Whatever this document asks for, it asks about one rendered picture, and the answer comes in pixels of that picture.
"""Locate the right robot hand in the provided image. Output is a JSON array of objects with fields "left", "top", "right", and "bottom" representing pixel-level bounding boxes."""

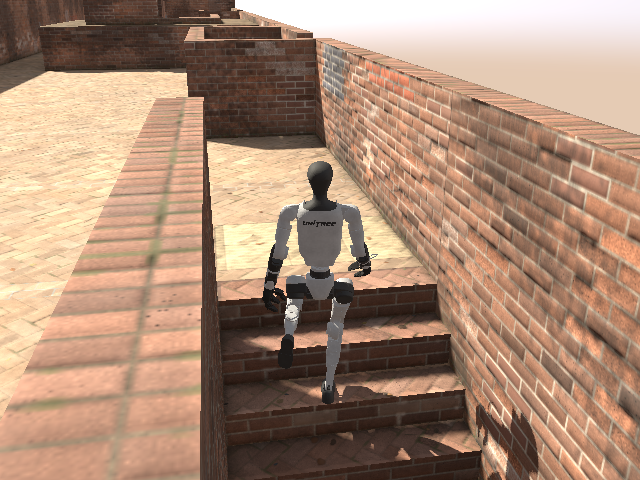
[{"left": 348, "top": 261, "right": 371, "bottom": 277}]

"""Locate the left robot hand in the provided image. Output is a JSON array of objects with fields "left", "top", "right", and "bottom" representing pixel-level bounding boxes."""
[{"left": 262, "top": 287, "right": 286, "bottom": 312}]

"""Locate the robot left forearm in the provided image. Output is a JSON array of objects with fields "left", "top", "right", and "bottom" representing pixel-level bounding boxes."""
[{"left": 264, "top": 244, "right": 283, "bottom": 290}]

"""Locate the robot right forearm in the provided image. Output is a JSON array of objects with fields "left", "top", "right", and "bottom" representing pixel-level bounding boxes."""
[{"left": 356, "top": 242, "right": 371, "bottom": 269}]

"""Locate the left robot thigh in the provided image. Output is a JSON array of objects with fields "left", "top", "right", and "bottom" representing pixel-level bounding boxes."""
[{"left": 286, "top": 275, "right": 306, "bottom": 312}]

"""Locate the right robot foot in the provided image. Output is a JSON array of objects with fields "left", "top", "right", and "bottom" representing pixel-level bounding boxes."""
[{"left": 321, "top": 378, "right": 335, "bottom": 404}]

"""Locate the right robot upper arm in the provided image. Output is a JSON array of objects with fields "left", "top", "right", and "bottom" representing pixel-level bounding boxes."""
[{"left": 341, "top": 204, "right": 366, "bottom": 258}]

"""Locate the left robot upper arm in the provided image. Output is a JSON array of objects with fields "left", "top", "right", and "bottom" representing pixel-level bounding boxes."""
[{"left": 272, "top": 204, "right": 299, "bottom": 260}]

